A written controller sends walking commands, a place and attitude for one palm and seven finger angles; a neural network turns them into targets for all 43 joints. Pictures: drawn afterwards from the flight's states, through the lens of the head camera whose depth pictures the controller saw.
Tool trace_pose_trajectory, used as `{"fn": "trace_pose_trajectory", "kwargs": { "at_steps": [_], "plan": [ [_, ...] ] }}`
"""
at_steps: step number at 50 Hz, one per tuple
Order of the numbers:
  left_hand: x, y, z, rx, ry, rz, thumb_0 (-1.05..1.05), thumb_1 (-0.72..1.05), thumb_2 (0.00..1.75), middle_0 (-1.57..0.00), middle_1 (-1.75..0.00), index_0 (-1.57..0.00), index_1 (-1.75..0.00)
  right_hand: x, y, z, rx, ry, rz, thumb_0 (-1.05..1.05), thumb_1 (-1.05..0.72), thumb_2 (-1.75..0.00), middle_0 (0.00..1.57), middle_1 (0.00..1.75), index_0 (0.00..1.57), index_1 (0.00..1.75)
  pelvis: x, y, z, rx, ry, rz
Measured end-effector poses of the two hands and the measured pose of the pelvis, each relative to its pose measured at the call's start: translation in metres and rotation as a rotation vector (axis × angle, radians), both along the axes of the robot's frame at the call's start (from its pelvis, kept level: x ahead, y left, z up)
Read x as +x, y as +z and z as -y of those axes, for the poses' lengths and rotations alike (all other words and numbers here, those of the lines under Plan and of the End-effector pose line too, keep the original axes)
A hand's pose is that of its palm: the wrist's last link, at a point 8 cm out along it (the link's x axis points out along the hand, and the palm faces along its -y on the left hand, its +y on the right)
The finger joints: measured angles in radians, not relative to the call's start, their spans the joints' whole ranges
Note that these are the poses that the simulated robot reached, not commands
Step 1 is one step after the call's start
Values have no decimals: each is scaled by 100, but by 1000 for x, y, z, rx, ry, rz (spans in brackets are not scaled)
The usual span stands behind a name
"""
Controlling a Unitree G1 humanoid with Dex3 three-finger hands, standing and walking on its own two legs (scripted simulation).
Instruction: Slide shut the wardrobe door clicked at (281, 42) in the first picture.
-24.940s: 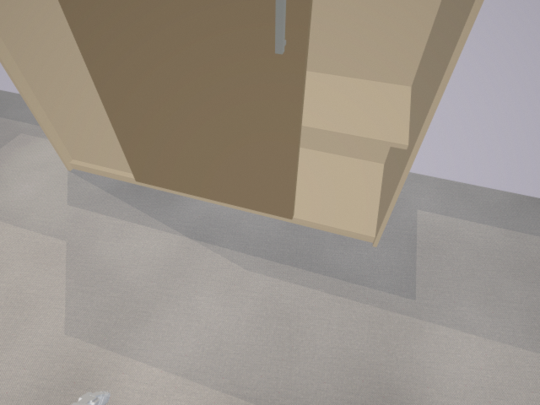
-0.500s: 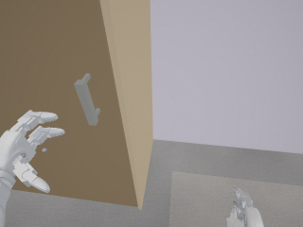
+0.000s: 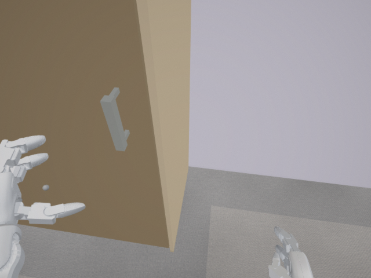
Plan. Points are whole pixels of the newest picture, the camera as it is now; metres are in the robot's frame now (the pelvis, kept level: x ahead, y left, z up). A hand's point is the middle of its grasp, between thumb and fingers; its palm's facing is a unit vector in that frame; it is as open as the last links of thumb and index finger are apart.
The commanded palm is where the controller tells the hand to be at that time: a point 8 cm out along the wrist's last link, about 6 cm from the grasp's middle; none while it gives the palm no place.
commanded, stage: draw the hand back to the body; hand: left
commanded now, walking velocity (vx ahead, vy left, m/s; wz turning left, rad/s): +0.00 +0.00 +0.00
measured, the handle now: (118, 120) +0.39 +0.22 +0.15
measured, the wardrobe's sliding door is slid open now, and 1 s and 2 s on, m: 0.00 0.00 0.00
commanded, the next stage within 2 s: step back with the hand held close in 0.84 s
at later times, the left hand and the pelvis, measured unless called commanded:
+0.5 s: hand (53, 173) +0.22 +0.26 +0.17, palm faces +0.46 -0.81 -0.37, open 8.5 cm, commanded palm +0.17 +0.30 +0.18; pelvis +0.02 +0.00 +0.01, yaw -1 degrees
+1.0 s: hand (54, 174) +0.22 +0.26 +0.17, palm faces +0.47 -0.80 -0.37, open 7.4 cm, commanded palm +0.17 +0.29 +0.18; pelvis +0.02 -0.01 +0.01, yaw -1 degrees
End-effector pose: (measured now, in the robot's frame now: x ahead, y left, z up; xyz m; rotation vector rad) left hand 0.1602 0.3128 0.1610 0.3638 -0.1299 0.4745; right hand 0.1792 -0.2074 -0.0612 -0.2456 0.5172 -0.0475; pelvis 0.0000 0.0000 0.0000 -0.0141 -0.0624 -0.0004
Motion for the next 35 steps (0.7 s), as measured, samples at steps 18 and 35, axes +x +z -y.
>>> {"fn": "trace_pose_trajectory", "kwargs": {
  "at_steps": [18,35],
  "plan": [
    [16,18,10,85,-22,16,0,40,66,-23,-59,-22,-59,6,-4,11,1,-64,-79,1,-91,-90,20,30,20,30,20,7,-3,11,-25,22],
    [15,22,19,81,-11,24,1,85,88,-21,-33,-21,-33,19,-1,16,3,-55,-75,1,-91,-90,20,30,20,30,23,9,5,8,-21,28]
  ]
}}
